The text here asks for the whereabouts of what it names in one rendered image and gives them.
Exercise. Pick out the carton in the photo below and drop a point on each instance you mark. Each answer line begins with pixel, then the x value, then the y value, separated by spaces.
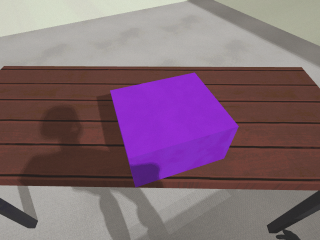
pixel 170 126

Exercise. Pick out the table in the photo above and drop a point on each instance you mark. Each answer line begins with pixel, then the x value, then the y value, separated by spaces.
pixel 59 128

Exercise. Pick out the right robot hand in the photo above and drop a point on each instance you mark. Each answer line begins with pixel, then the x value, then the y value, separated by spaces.
pixel 288 235

